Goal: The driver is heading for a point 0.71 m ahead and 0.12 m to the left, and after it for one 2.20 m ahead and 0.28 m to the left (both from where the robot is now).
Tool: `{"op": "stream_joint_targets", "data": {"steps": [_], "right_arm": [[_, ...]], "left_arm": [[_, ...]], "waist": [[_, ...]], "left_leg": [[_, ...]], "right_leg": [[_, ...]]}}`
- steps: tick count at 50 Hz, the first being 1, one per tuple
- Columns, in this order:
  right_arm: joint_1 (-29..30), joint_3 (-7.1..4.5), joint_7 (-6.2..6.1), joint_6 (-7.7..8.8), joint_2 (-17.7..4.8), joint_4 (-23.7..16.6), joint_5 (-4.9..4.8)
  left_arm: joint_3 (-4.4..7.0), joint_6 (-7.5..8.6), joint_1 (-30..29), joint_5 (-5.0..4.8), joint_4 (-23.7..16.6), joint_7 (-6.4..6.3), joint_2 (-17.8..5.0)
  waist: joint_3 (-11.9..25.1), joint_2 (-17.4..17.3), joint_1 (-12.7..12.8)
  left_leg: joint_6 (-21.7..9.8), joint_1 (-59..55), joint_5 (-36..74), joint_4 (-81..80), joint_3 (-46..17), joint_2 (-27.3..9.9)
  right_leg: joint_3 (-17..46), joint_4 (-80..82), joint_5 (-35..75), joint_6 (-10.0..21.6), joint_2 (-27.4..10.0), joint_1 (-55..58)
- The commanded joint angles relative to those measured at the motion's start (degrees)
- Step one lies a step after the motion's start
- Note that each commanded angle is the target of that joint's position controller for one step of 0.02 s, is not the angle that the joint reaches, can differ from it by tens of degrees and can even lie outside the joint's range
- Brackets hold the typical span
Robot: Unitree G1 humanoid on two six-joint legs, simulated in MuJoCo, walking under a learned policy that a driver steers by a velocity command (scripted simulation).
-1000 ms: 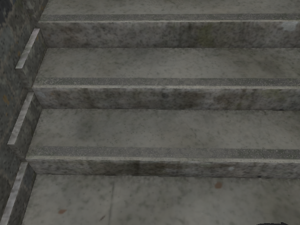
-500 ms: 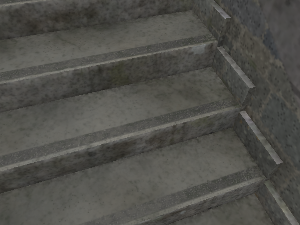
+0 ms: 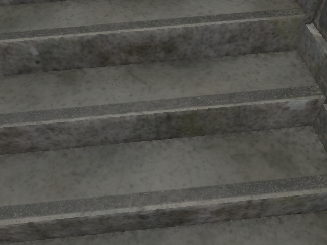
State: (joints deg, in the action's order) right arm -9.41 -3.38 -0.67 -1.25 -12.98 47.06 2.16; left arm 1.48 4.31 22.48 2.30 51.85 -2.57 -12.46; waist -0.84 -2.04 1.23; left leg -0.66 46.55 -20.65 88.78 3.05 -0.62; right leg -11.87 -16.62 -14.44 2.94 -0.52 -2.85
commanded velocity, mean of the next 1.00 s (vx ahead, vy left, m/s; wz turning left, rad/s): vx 0.05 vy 0.00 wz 0.14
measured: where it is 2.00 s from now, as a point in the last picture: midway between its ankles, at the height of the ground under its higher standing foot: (192, 164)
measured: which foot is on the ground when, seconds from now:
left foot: up 0.00-0.26, down 0.28-1.00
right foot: down 0.00-0.30, up 0.32-1.00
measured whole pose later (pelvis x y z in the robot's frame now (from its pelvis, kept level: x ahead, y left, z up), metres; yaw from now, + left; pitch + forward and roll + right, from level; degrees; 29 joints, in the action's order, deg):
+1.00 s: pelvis +0.31 +0.13 +0.14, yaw +5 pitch +4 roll -1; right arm -4.7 3.2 4.4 4.1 -9.4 41.2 2.6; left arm 4.7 2.8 15.3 1.4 44.0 -1.4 -17.9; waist 3.8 2.0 3.2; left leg -6.6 17.6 -18.1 31.4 10.9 0.6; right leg 5.3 -68.0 -12.9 -9.1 -2.9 -38.2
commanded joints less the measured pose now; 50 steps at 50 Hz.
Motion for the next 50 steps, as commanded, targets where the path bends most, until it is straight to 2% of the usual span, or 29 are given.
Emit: {"op": "stream_joint_targets", "data": {"steps": [1,5,9,11,12,13,14,15,16,17,18,19,20,22,24,26,28,29,31,32,33,34,38,40,42,44,46,49,50], "right_arm": [[6.74,-0.5,-0.94,-0.33,-0.18,-7.62,0.26],[16.54,0.25,-3.04,-0.33,2.34,-13.31,0.68],[25.81,3.43,-2.1,-1.27,5.95,-23.92,-0.44],[18.25,4.95,0.02,-1.64,7.4,-24.46,-1.65],[13.81,4.09,0.31,-2.21,5.18,-22.9,-2.05],[3.83,2.66,0.66,-2.3,2.79,-18.93,-2.01],[-8.72,1.41,1.19,-1.56,-1.02,-15.63,-1.67],[-14.92,-0.7,1.48,-0.56,-6.64,-14.01,-0.53],[-9.02,-3.86,0.71,-0.24,-18.11,-15.11,-0.52],[-5.72,-5.23,-0.68,-1.17,-17.81,-17.05,-0.96],[-1.08,-4.13,-0.94,-1.38,-14.32,-16.22,-0.31],[1.03,-1.12,0.17,1.28,-9.85,-18.45,0.2],[2.35,-0.6,0.11,1.95,-6.46,-16.25,-1.23],[3.56,0.29,-0.11,3.22,-4.18,-13.62,-1.58],[3.29,1.63,-0.98,3.55,-2.99,-12.16,-0.82],[-0.03,2.94,-1.51,2.4,-2.05,-8.58,-1.36],[2.03,4.2,-2.96,0.56,-1.25,-8.56,-1.19],[3.4,4.91,-3.14,0.55,-0.48,-9.3,-0.55],[0.48,5.85,-2.96,0.43,-0.56,-7.84,0.5],[0.35,5.7,-2.87,0.39,-1.55,-8.09,0.16],[0.54,4.76,3.1,4.06,-12.92,-12.77,4.31],[4.26,4.16,5.34,5.25,-13.27,-13.15,4.18],[12.86,8.69,6.0,4.85,-2.37,-17.74,-1.27],[9.93,8.55,4.8,6.13,-2.11,-16.84,-2.05],[3.09,7.24,4.29,6.84,-2.47,-12.99,-0.94],[0.69,6.15,5.42,6.59,-2.33,-9.44,0.18],[3.25,5.28,5.91,6.15,-2.95,-7.99,-0.46],[2.04,1.45,3.96,5.87,-10.05,-8.42,0.72],[1.04,0.97,3.81,5.6,-9.5,-8.02,0.78]], "left_arm": [[1.47,-0.34,7.1,0.64,-0.32,-1.31,-6.28],[1.81,-0.16,9.13,1.32,0.38,-1.17,-7.24],[0.68,-0.51,7.66,-0.14,3.3,-0.37,-6.02],[0.94,-1.28,2.22,-1.04,1.54,-0.79,-8.65],[1.51,-1.19,1.24,-1.97,0.22,-0.3,-11.03],[2.43,-1.22,-1.63,-3.19,-1.88,0.38,-14.91],[3.66,-1.01,-6.0,-4.92,-4.19,1.82,-18.41],[4.23,-0.41,-7.84,-6.1,-6.47,3.21,-18.54],[2.43,0.29,-7.2,-5.14,-12.33,5.16,-10.11],[2.4,-0.1,-2.4,-1.54,-11.38,6.25,-9.52],[1.55,-1.3,-1.85,-1.58,-12.71,5.65,-5.08],[1.59,-1.49,-8.34,-3.65,-13.49,3.74,-7.2],[0.83,-1.53,-10.33,-2.61,-15.11,2.13,-4.38],[0.16,-2.15,-8.45,-2.28,-16.57,1.31,-2.88],[-0.9,-2.87,-6.54,-2.05,-16.43,1.75,-1.74],[-2.81,-3.0,-9.06,-2.37,-18.41,1.48,2.09],[-3.21,-3.46,-12.97,-2.24,-20.04,0.85,1.52],[-2.53,-3.84,-11.18,-1.65,-18.03,0.5,0.69],[-2.53,-5.42,-5.11,-2.67,-14.9,-0.32,3.09],[-2.34,-5.66,-4.54,-3.05,-14.74,-0.71,2.61],[3.22,-2.72,-14.62,-4.6,-17.08,1.73,-14.03],[4.85,-1.5,-12.52,-4.31,-14.95,2.16,-16.85],[5.52,-0.27,-8.38,-4.16,-8.59,1.04,-12.53],[5.93,-0.5,-11.08,-2.94,-8.94,0.69,-11.38],[5.51,-0.26,-13.14,-2.74,-9.86,-0.44,-9.54],[4.55,0.07,-11.94,-2.5,-10.14,-0.79,-6.97],[3.06,-0.03,-10.63,-1.36,-10.94,-0.01,-4.77],[1.69,-0.61,-10.79,0.13,-13.66,2.19,-5.27],[1.2,-0.91,-11.56,-0.53,-14.63,2.66,-5.36]], "waist": [[-3.87,6.82,1.2],[-6.98,4.89,2.52],[-10.0,5.33,0.01],[-2.94,6.06,-3.71],[2.61,7.29,-4.35],[9.94,12.33,-7.73],[17.62,14.76,-12.92],[22.48,11.37,-16.3],[24.31,-15.03,-11.57],[32.53,-6.43,-7.72],[26.34,-2.7,-3.53],[20.22,1.3,-4.87],[14.4,2.38,-3.18],[7.4,2.92,2.36],[7.46,1.16,3.53],[5.57,1.49,3.3],[4.67,0.77,3.14],[7.54,-0.58,2.59],[8.72,-3.28,1.5],[6.79,-2.97,0.7],[-0.56,-9.87,-2.46],[-0.74,-8.76,-1.27],[7.0,-3.61,0.12],[7.3,-4.13,-2.49],[5.47,-4.06,-5.55],[4.33,-1.46,-4.54],[7.97,0.2,-1.54],[9.82,-1.85,-2.0],[9.74,-0.71,-1.57]], "left_leg": [[-0.47,21.83,-7.21,12.51,-4.31,-0.89],[-2.43,39.69,-17.41,29.84,-4.84,-0.58],[-2.96,35.04,-20.43,12.91,1.84,-4.01],[-4.48,8.67,-7.61,-11.91,4.73,-4.53],[-5.31,-6.43,-1.91,-17.88,7.94,-0.61],[-6.55,-17.48,-2.41,-15.8,10.64,4.09],[-8.87,-30.13,0.22,-20.41,7.17,5.85],[-11.54,-42.74,4.15,-34.46,-2.19,7.16],[-18.55,-51.84,32.39,-56.07,-40.58,-12.94],[-18.19,-47.52,36.56,-59.79,-52.15,-15.21],[-17.64,-38.69,19.8,-61.78,-50.18,-14.36],[-16.24,-34.25,1.6,-62.45,-46.67,-10.57],[-12.9,-28.9,-8.3,-63.11,-44.63,-8.47],[-8.9,-18.74,-8.8,-64.68,-38.65,-7.47],[-6.78,-18.1,0.18,-63.82,-32.38,-7.72],[-4.52,-16.72,6.56,-62.03,-20.65,-4.61],[-2.1,-14.26,12.04,-64.31,-11.89,-1.5],[-1.41,-15.47,18.78,-64.61,-11.34,-2.72],[-3.72,-23.05,17.92,-62.04,-12.83,-6.83],[-3.46,-25.0,14.06,-62.61,-13.73,-8.05],[2.77,-20.67,-5.43,-69.72,-15.68,-7.1],[2.62,-20.43,-11.76,-69.59,-18.0,-9.25],[0.44,-27.6,-6.05,-67.62,-15.55,-10.15],[-4.15,-33.69,-1.15,-67.41,-12.43,-10.18],[-10.22,-40.88,6.77,-67.4,-12.06,-12.39],[-14.26,-44.48,19.3,-67.18,-12.71,-15.11],[-14.75,-45.89,30.53,-66.57,-9.87,-15.8],[-18.61,-46.71,48.57,-64.54,-7.77,-18.82],[-20.6,-47.29,52.01,-65.05,-8.39,-21.7]], "right_leg": [[9.59,2.55,26.53,9.9,-21.66,12.46],[9.89,4.17,21.57,8.44,-25.31,18.43],[0.66,9.26,21.95,3.46,-17.43,9.65],[-5.7,10.22,35.97,3.69,-13.05,0.58],[-5.1,8.17,52.44,4.58,-13.44,-1.45],[-6.21,-1.97,80.26,5.11,-15.18,0.6],[-5.54,-16.77,89.91,3.81,-15.47,0.15],[-3.61,-36.7,76.83,0.26,-11.84,-7.52],[-0.5,-69.46,-12.19,-6.54,3.84,-32.79],[17.06,-80.53,-8.6,-3.89,3.34,-29.36],[18.46,-82.5,-3.28,-3.63,2.05,-31.39],[20.15,-82.27,-4.31,-4.05,3.16,-38.03],[19.17,-86.37,-2.54,-3.0,2.46,-42.63],[19.87,-88.67,-0.37,-1.01,0.29,-43.33],[19.75,-94.28,3.22,-0.18,-0.11,-47.03],[21.13,-92.86,6.8,-0.4,0.78,-51.66],[19.12,-76.25,12.73,-2.86,2.5,-47.75],[18.39,-79.38,17.6,-3.77,4.15,-45.27],[21.51,-94.12,17.58,-6.09,5.39,-53.91],[23.35,-96.76,15.95,-6.61,5.78,-58.0],[25.12,-104.62,18.01,-8.47,9.51,-62.92],[27.03,-106.0,18.86,-8.79,9.0,-63.58],[29.35,-97.19,18.91,-10.91,5.72,-59.12],[26.44,-91.15,14.15,-13.0,5.15,-57.65],[25.77,-82.32,10.17,-12.74,4.65,-59.54],[26.44,-68.27,8.67,-11.52,1.74,-59.01],[21.67,-54.21,4.86,-12.16,-2.07,-50.52],[14.48,-49.46,-1.09,-12.08,-2.93,-43.1],[14.41,-46.38,-3.62,-11.2,-4.19,-41.32]]}}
